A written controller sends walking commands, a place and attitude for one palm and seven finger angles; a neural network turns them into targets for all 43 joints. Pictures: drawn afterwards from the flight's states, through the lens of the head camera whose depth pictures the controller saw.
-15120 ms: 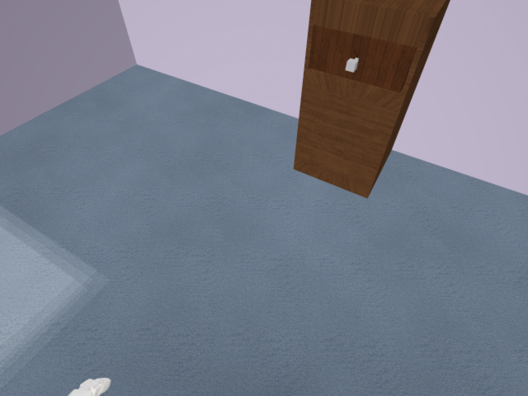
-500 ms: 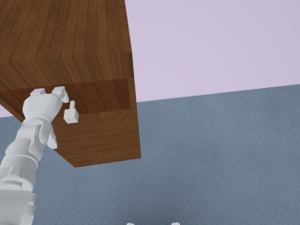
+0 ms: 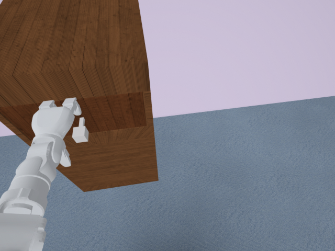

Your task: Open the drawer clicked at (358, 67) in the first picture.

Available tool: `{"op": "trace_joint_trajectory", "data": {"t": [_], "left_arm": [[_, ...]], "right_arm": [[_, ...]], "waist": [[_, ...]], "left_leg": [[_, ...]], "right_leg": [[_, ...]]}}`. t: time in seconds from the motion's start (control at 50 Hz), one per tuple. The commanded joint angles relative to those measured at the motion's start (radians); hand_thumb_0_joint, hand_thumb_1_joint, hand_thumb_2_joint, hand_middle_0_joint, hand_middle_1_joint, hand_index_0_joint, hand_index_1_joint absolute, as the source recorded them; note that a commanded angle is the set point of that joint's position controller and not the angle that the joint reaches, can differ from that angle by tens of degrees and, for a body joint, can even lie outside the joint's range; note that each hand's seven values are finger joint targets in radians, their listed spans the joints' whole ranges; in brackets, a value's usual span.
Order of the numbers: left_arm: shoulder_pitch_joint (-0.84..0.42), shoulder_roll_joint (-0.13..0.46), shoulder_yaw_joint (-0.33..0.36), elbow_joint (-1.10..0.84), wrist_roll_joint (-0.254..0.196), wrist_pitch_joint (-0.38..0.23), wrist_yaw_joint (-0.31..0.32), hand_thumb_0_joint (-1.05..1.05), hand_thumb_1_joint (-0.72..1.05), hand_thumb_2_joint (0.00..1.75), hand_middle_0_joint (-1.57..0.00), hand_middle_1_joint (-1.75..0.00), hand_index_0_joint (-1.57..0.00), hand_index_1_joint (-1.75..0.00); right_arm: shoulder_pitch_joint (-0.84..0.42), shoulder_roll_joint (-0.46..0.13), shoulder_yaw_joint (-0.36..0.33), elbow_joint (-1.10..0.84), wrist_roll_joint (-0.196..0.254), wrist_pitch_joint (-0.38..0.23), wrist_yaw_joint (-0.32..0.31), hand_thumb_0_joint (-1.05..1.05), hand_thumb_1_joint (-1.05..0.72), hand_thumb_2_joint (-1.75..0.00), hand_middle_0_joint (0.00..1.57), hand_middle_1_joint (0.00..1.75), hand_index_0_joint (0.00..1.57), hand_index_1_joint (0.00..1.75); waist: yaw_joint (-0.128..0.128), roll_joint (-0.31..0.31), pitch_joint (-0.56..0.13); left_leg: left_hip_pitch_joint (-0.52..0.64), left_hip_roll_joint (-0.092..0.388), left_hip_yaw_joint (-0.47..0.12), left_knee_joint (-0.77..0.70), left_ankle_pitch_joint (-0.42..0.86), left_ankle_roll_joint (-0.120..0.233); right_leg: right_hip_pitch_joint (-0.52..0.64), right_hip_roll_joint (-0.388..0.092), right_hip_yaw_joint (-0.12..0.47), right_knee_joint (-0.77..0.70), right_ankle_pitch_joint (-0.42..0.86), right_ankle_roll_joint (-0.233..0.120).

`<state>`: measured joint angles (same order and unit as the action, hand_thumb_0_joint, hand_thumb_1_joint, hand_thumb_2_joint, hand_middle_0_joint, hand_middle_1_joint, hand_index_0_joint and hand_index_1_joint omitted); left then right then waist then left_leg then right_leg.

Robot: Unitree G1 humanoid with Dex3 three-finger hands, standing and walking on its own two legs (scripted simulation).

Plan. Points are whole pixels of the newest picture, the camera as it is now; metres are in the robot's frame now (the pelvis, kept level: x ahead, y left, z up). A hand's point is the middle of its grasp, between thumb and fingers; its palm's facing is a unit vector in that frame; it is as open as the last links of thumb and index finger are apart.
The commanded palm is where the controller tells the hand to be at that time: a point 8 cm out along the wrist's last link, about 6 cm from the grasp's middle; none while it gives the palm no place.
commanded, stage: lower the fingers behind the handle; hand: left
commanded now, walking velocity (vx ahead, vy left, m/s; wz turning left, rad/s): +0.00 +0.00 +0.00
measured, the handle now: (81, 129) +0.45 +0.28 -0.05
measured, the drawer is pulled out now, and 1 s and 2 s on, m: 0.00 0.00 0.00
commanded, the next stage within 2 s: lift the fingers back up to retry in 1.66 s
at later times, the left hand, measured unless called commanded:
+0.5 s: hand (66, 138) +0.40 +0.29 -0.02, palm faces -0.06 -0.03 -1.00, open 13.8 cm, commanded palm +0.38 +0.28 +0.04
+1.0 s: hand (67, 143) +0.40 +0.30 -0.04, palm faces -0.03 -0.01 -1.00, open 13.8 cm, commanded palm +0.38 +0.28 +0.00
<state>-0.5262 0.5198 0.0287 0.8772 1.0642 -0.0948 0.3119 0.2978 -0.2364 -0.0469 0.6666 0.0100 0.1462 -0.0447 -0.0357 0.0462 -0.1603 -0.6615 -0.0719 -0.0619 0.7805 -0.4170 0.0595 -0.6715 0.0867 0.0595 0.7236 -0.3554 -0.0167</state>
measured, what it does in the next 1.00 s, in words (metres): stands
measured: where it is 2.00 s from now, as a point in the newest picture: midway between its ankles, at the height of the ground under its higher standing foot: outside the picture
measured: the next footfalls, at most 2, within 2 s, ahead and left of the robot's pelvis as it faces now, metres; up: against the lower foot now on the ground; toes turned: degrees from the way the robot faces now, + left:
none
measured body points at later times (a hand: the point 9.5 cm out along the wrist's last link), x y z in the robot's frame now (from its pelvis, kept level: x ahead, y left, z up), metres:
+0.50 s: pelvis +0.00 +0.00 -0.01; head +0.09 +0.01 +0.43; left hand +0.40 +0.29 +0.03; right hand +0.05 -0.27 -0.14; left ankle -0.04 +0.08 -0.71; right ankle -0.01 -0.12 -0.71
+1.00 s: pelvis -0.02 +0.01 -0.03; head +0.08 +0.01 +0.41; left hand +0.40 +0.29 +0.01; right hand +0.04 -0.26 -0.16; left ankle -0.04 +0.08 -0.71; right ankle -0.01 -0.12 -0.71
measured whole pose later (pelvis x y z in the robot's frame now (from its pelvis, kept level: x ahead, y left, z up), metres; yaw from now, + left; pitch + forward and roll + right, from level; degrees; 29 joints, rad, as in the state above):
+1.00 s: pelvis -0.02 +0.01 -0.03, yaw +0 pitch +22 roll -3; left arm -0.61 0.51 0.02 1.01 1.09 -0.07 0.46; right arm 0.28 -0.25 -0.04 0.70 -0.01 0.14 -0.02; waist -0.05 0.04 -0.19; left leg -0.88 -0.08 -0.06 0.98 -0.47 0.06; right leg -0.88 0.09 0.04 0.90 -0.41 -0.01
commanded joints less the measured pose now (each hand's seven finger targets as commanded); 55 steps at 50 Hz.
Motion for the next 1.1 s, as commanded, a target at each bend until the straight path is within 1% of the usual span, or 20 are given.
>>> {"op": "trace_joint_trajectory", "data": {"t": [0.0, 0.02, 0.14, 0.22, 0.28, 0.32, 0.4, 0.52, 0.58, 0.6, 0.64, 0.68, 0.7, 0.78, 0.8, 0.82, 0.84, 0.94, 1.02, 1.08], "left_arm": [[-0.309, 0.254, 0.095, -0.197, -0.008, -0.03, 0.058, 0.0, -0.5, 0.3, -0.3, -1.2, -0.3, -1.2], [-0.317, 0.278, 0.114, -0.205, -0.006, -0.031, 0.066, 0.0, -0.5, 0.3, -0.3, -1.2, -0.3, -1.2], [-0.363, 0.195, 0.047, -0.159, 0.006, -0.001, 0.102, 0.0, -0.5, 0.3, -0.3, -1.2, -0.3, -1.2], [-0.44, 0.226, 0.058, -0.171, 0.019, -0.002, 0.119, 0.0, -0.5, 0.3, -0.3, -1.2, -0.3, -1.2], [-0.405, 0.281, 0.11, -0.162, 0.015, -0.007, 0.125, 0.0, -0.5, 0.3, -0.3, -1.2, -0.3, -1.2], [-0.392, 0.264, 0.098, -0.134, 0.016, -0.004, 0.129, 0.0, -0.5, 0.3, -0.3, -1.2, -0.3, -1.2], [-0.3, 0.268, 0.115, -0.104, 0.012, 0.005, 0.127, 0.0, -0.5, 0.3, -0.3, -1.2, -0.3, -1.2], [-0.295, 0.24, 0.093, -0.098, 0.005, -0.01, 0.112, 0.0, -0.5, 0.3, -0.3, -1.2, -0.3, -1.2], [-0.389, 0.269, 0.101, -0.152, 0.021, -0.043, 0.126, 0.0, -0.5, 0.3, -0.3, -1.2, -0.3, -1.2], [-0.356, 0.243, 0.09, -0.129, 0.025, -0.048, 0.133, 0.0, -0.5, 0.3, -0.3, -1.2, -0.3, -1.2], [-0.34, 0.281, 0.128, -0.132, 0.029, -0.06, 0.153, 0.0, -0.5, 0.3, -0.3, -1.2, -0.3, -1.2], [-0.349, 0.26, 0.109, -0.113, 0.04, -0.05, 0.166, 0.0, -0.5, 0.3, -0.3, -1.2, -0.3, -1.2], [-0.343, 0.204, 0.07, -0.111, 0.036, -0.046, 0.169, 0.0, -0.5, 0.3, -0.3, -1.2, -0.3, -1.2], [-0.384, 0.237, 0.087, -0.093, 0.025, -0.02, 0.179, 0.0, -0.5, 0.3, -0.3, -1.2, -0.3, -1.2], [-0.355, 0.192, 0.056, -0.06, 0.021, -0.006, 0.179, 0.0, -0.5, 0.3, -0.3, -1.2, -0.3, -1.2], [-0.352, 0.223, 0.079, -0.051, 0.027, 0.001, 0.179, 0.0, -0.5, 0.3, -0.3, -1.2, -0.3, -1.2], [-0.348, 0.185, 0.042, -0.021, 0.026, 0.015, 0.173, 0.0, -0.5, 0.3, -0.3, -1.2, -0.3, -1.2], [-0.368, 0.206, 0.035, 0.044, 0.033, 0.042, 0.152, 0.0, -0.5, 0.3, -0.3, -1.2, -0.3, -1.2], [-0.335, 0.181, 0.021, 0.042, 0.028, 0.029, 0.129, 0.0, -0.5, 0.3, -0.3, -1.2, -0.3, -1.2], [-0.335, 0.167, 0.008, 0.073, 0.024, 0.016, 0.116, 0.0, -0.5, 0.3, -0.3, -1.2, -0.3, -1.2]], "right_arm": [[0.067, -0.164, -0.059, -0.077, -0.009, -0.024, -0.004, 0.0, -0.9, -0.9, 0.2, 0.3, 0.2, 0.3], [0.062, -0.165, -0.057, -0.079, -0.009, -0.022, -0.003, 0.0, -0.9, -0.9, 0.2, 0.3, 0.2, 0.3], [0.073, -0.169, -0.063, -0.071, -0.013, -0.026, 0.01, 0.0, -0.9, -0.9, 0.2, 0.3, 0.2, 0.3], [0.08, -0.172, -0.063, -0.062, -0.017, -0.029, 0.007, 0.0, -0.9, -0.9, 0.2, 0.3, 0.2, 0.3], [0.084, -0.174, -0.059, -0.056, -0.024, -0.022, 0.007, 0.0, -0.9, -0.9, 0.2, 0.3, 0.2, 0.3], [0.079, -0.171, -0.056, -0.051, -0.026, -0.022, 0.006, 0.0, -0.9, -0.9, 0.2, 0.3, 0.2, 0.3], [0.08, -0.174, -0.056, -0.055, -0.028, -0.015, 0.012, 0.0, -0.9, -0.9, 0.2, 0.3, 0.2, 0.3], [0.089, -0.177, -0.06, -0.054, -0.022, -0.014, 0.011, 0.0, -0.9, -0.9, 0.2, 0.3, 0.2, 0.3], [0.09, -0.179, -0.061, -0.049, -0.024, -0.018, 0.004, 0.0, -0.9, -0.9, 0.2, 0.3, 0.2, 0.3], [0.093, -0.176, -0.064, -0.044, -0.028, -0.02, 0.005, 0.0, -0.9, -0.9, 0.2, 0.3, 0.2, 0.3], [0.088, -0.179, -0.062, -0.033, -0.036, -0.021, 0.007, 0.0, -0.9, -0.9, 0.2, 0.3, 0.2, 0.3], [0.091, -0.177, -0.062, -0.027, -0.035, -0.019, 0.012, 0.0, -0.9, -0.9, 0.2, 0.3, 0.2, 0.3], [0.091, -0.172, -0.066, -0.03, -0.036, -0.023, 0.016, 0.0, -0.9, -0.9, 0.2, 0.3, 0.2, 0.3], [0.099, -0.183, -0.064, -0.026, -0.034, -0.023, 0.021, 0.0, -0.9, -0.9, 0.2, 0.3, 0.2, 0.3], [0.101, -0.179, -0.065, -0.026, -0.035, -0.023, 0.022, 0.0, -0.9, -0.9, 0.2, 0.3, 0.2, 0.3], [0.1, -0.183, -0.063, -0.022, -0.032, -0.021, 0.022, 0.0, -0.9, -0.9, 0.2, 0.3, 0.2, 0.3], [0.099, -0.182, -0.06, -0.025, -0.031, -0.02, 0.023, 0.0, -0.9, -0.9, 0.2, 0.3, 0.2, 0.3], [0.101, -0.187, -0.05, -0.026, -0.025, -0.021, 0.016, 0.0, -0.9, -0.9, 0.2, 0.3, 0.2, 0.3], [0.105, -0.179, -0.048, -0.037, -0.023, -0.023, 0.015, 0.0, -0.9, -0.9, 0.2, 0.3, 0.2, 0.3], [0.105, -0.18, -0.044, -0.038, -0.022, -0.026, 0.014, 0.0, -0.9, -0.9, 0.2, 0.3, 0.2, 0.3]], "waist": [[0.005, 0.061, -0.333], [0.009, 0.045, -0.34], [-0.02, 0.02, -0.319], [-0.026, 0.037, -0.38], [-0.006, 0.055, -0.432], [-0.012, 0.044, -0.404], [0.013, 0.05, -0.407], [-0.014, -0.021, -0.368], [-0.027, 0.033, -0.388], [-0.024, 0.039, -0.383], [-0.012, 0.065, -0.409], [-0.019, 0.078, -0.404], [-0.024, 0.098, -0.389], [-0.032, 0.063, -0.427], [-0.037, 0.049, -0.411], [-0.028, 0.035, -0.413], [-0.038, 0.036, -0.37], [-0.046, -0.003, -0.332], [-0.035, 0.013, -0.363], [-0.048, -0.017, -0.308]], "left_leg": [[0.241, 0.053, 0.02, -0.051, 0.564, -0.031], [0.229, 0.053, 0.017, -0.052, 0.561, -0.035], [0.219, 0.054, 0.007, -0.038, 0.513, -0.041], [0.223, 0.052, 0.005, -0.022, 0.503, -0.039], [0.219, 0.049, 0.009, 0.001, 0.552, -0.042], [0.181, 0.048, 0.016, 0.008, 0.525, -0.038], [0.165, 0.048, 0.026, 0.019, 0.561, -0.038], [0.108, 0.05, 0.027, 0.026, 0.494, -0.022], [0.117, 0.053, 0.015, 0.034, 0.455, -0.025], [0.128, 0.053, 0.015, 0.046, 0.468, -0.027], [0.128, 0.054, 0.014, 0.064, 0.48, -0.035], [0.132, 0.059, 0.0, 0.073, 0.499, -0.05], [0.146, 0.062, 0.001, 0.076, 0.509, -0.055], [0.126, 0.06, -0.002, 0.085, 0.477, -0.05], [0.122, 0.057, 0.003, 0.088, 0.47, -0.046], [0.109, 0.058, 0.001, 0.085, 0.468, -0.047], [0.094, 0.056, 0.002, 0.08, 0.44, -0.046], [0.027, 0.049, 0.011, 0.074, 0.326, -0.026], [0.039, 0.051, 0.01, 0.084, 0.348, -0.029], [-0.018, 0.051, 0.011, 0.093, 0.289, -0.02]], "right_leg": [[0.16, -0.02, -0.059, -0.03, 0.347, -0.036], [0.163, -0.019, -0.059, -0.026, 0.346, -0.036], [0.094, -0.016, -0.076, -0.015, 0.29, -0.036], [0.083, -0.019, -0.07, 0.002, 0.292, -0.036], [0.106, -0.018, -0.065, 0.026, 0.334, -0.037], [0.097, -0.018, -0.063, 0.029, 0.335, -0.035], [0.115, -0.016, -0.06, 0.042, 0.369, -0.036], [0.11, -0.017, -0.052, 0.036, 0.366, -0.028], [0.055, -0.019, -0.054, 0.053, 0.314, -0.032], [0.036, -0.017, -0.059, 0.06, 0.304, -0.034], [0.016, -0.015, -0.058, 0.08, 0.3, -0.035], [-0.03, -0.013, -0.073, 0.095, 0.277, -0.038], [-0.054, -0.01, -0.079, 0.093, 0.264, -0.039], [-0.045, -0.011, -0.078, 0.103, 0.267, -0.035], [-0.044, -0.009, -0.08, 0.098, 0.267, -0.034], [-0.039, -0.01, -0.079, 0.1, 0.269, -0.034], [-0.053, -0.008, -0.083, 0.095, 0.248, -0.036], [-0.055, -0.013, -0.073, 0.081, 0.194, -0.034], [-0.061, -0.013, -0.075, 0.097, 0.207, -0.036], [-0.088, -0.014, -0.072, 0.1, 0.174, -0.034]]}}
